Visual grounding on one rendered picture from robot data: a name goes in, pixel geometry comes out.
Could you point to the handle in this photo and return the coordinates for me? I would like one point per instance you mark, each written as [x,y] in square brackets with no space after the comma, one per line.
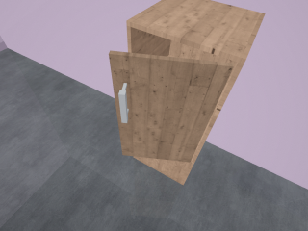
[122,97]

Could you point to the cupboard door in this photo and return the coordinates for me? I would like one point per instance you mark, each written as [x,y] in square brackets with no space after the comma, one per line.
[170,101]

